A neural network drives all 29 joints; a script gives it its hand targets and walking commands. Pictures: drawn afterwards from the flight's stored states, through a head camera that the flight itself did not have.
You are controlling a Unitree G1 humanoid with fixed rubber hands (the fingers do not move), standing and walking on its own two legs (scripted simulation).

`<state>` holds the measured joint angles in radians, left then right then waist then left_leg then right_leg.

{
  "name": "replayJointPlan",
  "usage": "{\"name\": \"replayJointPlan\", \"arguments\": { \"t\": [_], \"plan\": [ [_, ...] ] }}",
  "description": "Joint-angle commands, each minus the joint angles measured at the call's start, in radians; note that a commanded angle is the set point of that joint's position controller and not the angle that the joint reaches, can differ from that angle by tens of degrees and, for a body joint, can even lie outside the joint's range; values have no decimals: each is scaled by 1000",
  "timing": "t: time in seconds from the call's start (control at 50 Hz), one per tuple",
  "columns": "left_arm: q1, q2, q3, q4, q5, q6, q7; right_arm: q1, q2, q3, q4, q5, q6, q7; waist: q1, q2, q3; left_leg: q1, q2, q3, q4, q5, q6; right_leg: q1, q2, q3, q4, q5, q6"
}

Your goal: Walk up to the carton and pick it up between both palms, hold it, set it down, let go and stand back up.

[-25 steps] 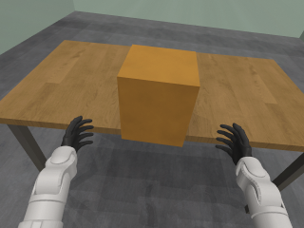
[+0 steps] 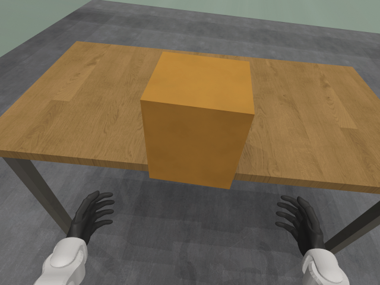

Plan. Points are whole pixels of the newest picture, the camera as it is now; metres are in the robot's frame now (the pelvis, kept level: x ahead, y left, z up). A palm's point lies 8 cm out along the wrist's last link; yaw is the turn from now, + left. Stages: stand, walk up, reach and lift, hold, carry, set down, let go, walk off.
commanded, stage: set down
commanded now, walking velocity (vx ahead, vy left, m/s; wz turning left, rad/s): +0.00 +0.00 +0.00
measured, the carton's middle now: (197, 122) +0.48 +0.02 +0.09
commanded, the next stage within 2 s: let go in 0.08 s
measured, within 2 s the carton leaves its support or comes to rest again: neither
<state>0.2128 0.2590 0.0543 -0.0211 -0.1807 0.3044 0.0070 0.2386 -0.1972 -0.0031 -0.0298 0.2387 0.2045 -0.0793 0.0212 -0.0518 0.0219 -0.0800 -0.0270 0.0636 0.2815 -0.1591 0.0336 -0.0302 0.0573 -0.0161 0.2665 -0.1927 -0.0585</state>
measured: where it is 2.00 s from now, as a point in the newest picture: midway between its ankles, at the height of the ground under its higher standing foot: outside the picture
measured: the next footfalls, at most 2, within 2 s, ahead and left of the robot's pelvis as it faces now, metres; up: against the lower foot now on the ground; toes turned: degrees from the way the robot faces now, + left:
none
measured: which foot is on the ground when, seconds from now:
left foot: down 0.00-1.00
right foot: down 0.00-1.00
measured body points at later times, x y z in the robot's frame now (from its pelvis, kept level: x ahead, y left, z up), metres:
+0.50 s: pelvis +0.00 +0.00 +0.00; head +0.02 +0.01 +0.45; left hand +0.18 +0.25 -0.03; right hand +0.20 -0.21 -0.02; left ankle +0.00 +0.09 -0.75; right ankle -0.03 -0.08 -0.75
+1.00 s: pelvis -0.02 -0.01 -0.01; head -0.01 +0.00 +0.44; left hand +0.16 +0.24 -0.09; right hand +0.15 -0.23 -0.08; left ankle +0.00 +0.09 -0.75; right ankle -0.03 -0.08 -0.75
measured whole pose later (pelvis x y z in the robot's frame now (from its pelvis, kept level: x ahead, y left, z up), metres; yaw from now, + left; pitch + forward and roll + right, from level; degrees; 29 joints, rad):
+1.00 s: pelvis -0.02 -0.01 -0.01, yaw +0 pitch -2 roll +0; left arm 0.15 0.24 0.02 0.57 -0.03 0.10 0.03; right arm 0.19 -0.16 -0.03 0.64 0.01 -0.10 0.05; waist 0.00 -0.03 0.03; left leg -0.16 -0.02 0.06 0.38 -0.18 0.03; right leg -0.12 0.06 -0.02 0.38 -0.23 -0.07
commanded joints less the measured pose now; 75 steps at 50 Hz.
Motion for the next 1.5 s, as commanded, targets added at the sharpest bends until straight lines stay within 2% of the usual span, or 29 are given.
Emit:
{"name": "replayJointPlan", "arguments": {
  "t": [0.0,0.04,0.08,0.16,0.22,0.3,0.38,0.4,0.46,0.64,0.7,0.72,0.8,0.9,0.96,1.0,1.02,1.06,1.1,1.12,1.16,1.2,1.26,1.32,1.34,1.36,1.4,1.42,1.48],
  "plan": [
    [-113,124,31,-218,-10,-131,13,-36,-74,-50,-196,-17,-67,22,-3,96,-152,194,55,-95,29,292,-60,-168,-87,97,-61,153,18],
    [-56,132,33,-188,1,-138,9,7,-52,-32,-167,-5,-67,28,14,111,-124,191,54,-101,27,331,-63,-170,-90,93,-58,184,13],
    [-1,127,39,-145,8,-129,-10,30,-59,-9,-159,-5,-69,29,9,64,-123,200,48,-98,33,362,-48,-144,-97,105,-62,246,23],
    [66,142,50,-37,32,-114,-34,71,-57,-10,-88,-38,-78,23,20,55,-65,163,48,-91,21,311,-45,-121,-98,93,-65,218,25],
    [29,141,23,-46,17,-128,-32,48,-62,-45,-90,-69,-104,29,4,55,-60,173,50,-82,33,301,-51,-185,-93,83,-65,156,20],
    [1,158,11,-39,8,-181,-21,50,-52,-50,-87,-87,-146,41,1,68,-117,187,53,-82,59,330,-54,-203,-86,71,-42,184,21],
    [36,158,9,17,30,-240,-17,89,-31,-43,-7,-107,-203,63,9,54,-137,181,55,-89,67,359,-53,-190,-87,66,-31,199,21],
    [55,156,13,86,37,-249,-23,82,-19,-31,39,-103,-209,67,8,47,-114,170,60,-88,68,343,-46,-195,-86,63,-28,191,18],
    [36,148,18,110,61,-273,-30,83,-2,-20,118,-103,-234,64,11,70,-109,168,54,-81,61,326,-42,-193,-94,67,-32,194,17],
    [-32,120,-11,286,111,-261,-26,-23,-36,-60,341,-172,-296,70,-29,90,-31,128,70,-69,74,217,-56,-221,-86,47,-30,70,0],
    [-53,119,-9,341,141,-260,-13,-38,-45,-66,433,-193,-315,87,-23,113,-57,112,82,-75,66,139,-56,-225,-88,44,-16,8,-8],
    [-128,115,-7,312,121,-264,-3,-114,-43,-79,393,-189,-321,93,-18,93,-69,92,85,-68,59,117,-55,-217,-80,36,-16,-22,-5],
    [-158,102,-8,374,133,-258,34,-150,-47,-77,446,-203,-322,122,-15,58,-69,36,85,-55,52,19,-34,-206,-89,43,-2,-60,1],
    [-108,97,10,504,149,-222,22,-115,-56,-48,552,-230,-340,129,-14,-7,-68,67,69,-49,79,35,-19,-226,-113,55,0,23,13],
    [-119,86,7,496,172,-216,16,-106,-56,-44,601,-236,-349,123,-16,40,-53,72,59,-42,80,49,-28,-213,-119,58,9,83,12],
    [-124,80,11,510,176,-220,15,-121,-77,-35,614,-238,-356,120,-21,27,-44,75,61,-39,83,62,-25,-213,-116,57,21,120,21],
    [12,95,14,586,265,-291,-3,29,-166,-70,676,-303,-292,96,-22,189,-26,-104,176,-185,54,53,17,-195,-123,101,66,-17,24],
    [85,133,24,632,263,-320,-24,56,-168,-78,690,-319,-246,88,-25,257,66,-285,191,-227,-36,-354,36,-191,-112,104,74,-155,22],
    [72,86,10,654,256,-346,-34,16,-173,-65,684,-311,-246,90,-6,206,14,-243,160,-215,-21,-222,16,-172,-124,121,82,-45,21],
    [51,85,0,650,254,-362,-35,-3,-148,-54,682,-307,-256,89,-2,134,-7,-222,162,-215,3,-99,24,-172,-141,118,76,9,17],
    [45,80,-7,657,247,-381,-32,27,-156,-48,706,-294,-271,96,-31,71,-103,-116,135,-169,105,97,12,-170,-153,144,75,127,2],
    [63,81,-12,683,239,-393,-24,35,-150,-44,726,-286,-279,102,-33,0,-172,-77,139,-169,165,190,27,-153,-167,155,98,309,-12],
    [124,71,-14,734,228,-395,-16,86,-170,-45,766,-286,-283,101,-32,-67,-221,-49,146,-169,186,233,28,-124,-172,131,134,412,-15],
    [135,82,-16,744,221,-384,-4,99,-169,-34,802,-284,-270,90,-21,-1,-206,-91,131,-141,207,219,26,-104,-195,139,148,496,-32],
    [139,85,-14,760,217,-382,-6,104,-166,-37,820,-285,-267,92,-23,-31,-215,-72,123,-138,197,172,29,-114,-188,131,142,504,-35],
    [137,91,-13,762,221,-378,-4,108,-171,-30,825,-285,-267,89,-31,-10,-201,-77,129,-136,204,203,31,-100,-184,126,154,536,-28],
    [183,76,-17,789,213,-374,3,132,-168,-28,850,-284,-259,80,-23,20,-134,-85,137,-134,214,207,23,-167,-196,136,148,521,-34],
    [209,88,-16,815,210,-367,2,154,-157,-21,867,-279,-254,80,-22,44,-104,-106,130,-146,182,159,21,-178,-177,130,128,409,-36],
    [227,96,-14,845,212,-358,9,153,-145,-20,908,-277,-243,72,-17,32,-32,-111,130,-140,166,156,11,-214,-180,140,111,382,-33]
  ]
}}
